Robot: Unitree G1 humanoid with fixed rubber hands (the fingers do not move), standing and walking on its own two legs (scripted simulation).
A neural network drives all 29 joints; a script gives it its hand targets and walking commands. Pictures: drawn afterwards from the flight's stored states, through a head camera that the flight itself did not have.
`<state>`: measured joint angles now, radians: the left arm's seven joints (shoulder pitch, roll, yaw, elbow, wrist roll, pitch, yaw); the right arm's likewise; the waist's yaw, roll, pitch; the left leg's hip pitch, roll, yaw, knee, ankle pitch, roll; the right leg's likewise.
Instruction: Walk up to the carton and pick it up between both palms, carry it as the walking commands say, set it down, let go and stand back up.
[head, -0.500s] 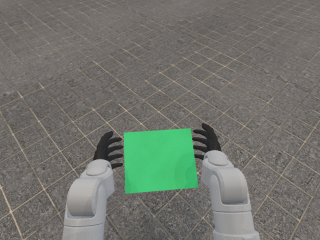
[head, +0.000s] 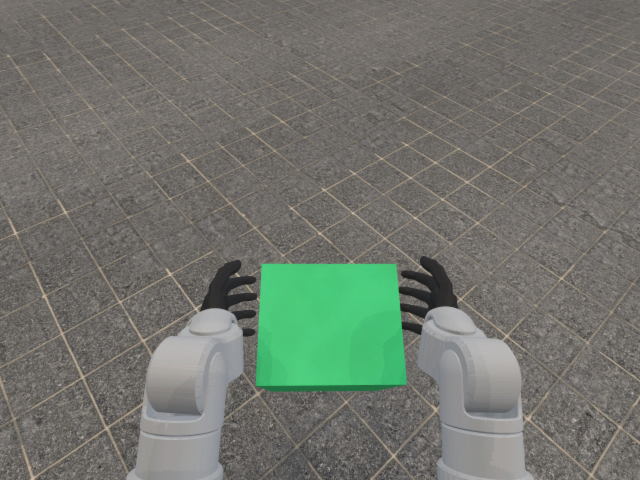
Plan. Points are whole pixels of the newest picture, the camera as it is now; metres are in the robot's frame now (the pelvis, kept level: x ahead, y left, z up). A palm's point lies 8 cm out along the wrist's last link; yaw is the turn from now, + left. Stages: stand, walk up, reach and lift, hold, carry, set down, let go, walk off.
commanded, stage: carry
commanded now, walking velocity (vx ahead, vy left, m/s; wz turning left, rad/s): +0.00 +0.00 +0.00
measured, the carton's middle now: (326, 335) +0.33 +0.01 -0.02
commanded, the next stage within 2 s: none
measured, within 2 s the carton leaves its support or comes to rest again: neither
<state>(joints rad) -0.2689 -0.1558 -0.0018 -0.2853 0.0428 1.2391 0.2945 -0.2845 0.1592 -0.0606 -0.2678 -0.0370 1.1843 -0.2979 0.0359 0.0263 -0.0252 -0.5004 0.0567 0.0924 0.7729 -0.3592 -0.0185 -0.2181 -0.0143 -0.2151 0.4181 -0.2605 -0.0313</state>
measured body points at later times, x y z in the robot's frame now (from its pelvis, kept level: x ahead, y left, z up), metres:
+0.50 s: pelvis +0.14 -0.01 +0.00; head +0.16 -0.01 +0.45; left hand +0.45 +0.11 +0.09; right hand +0.45 -0.15 +0.09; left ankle +0.16 +0.09 -0.74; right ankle +0.06 -0.09 -0.74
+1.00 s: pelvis +0.14 -0.02 -0.01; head +0.14 -0.01 +0.44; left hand +0.44 +0.10 +0.06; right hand +0.46 -0.15 +0.08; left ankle +0.16 +0.09 -0.74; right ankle +0.06 -0.09 -0.74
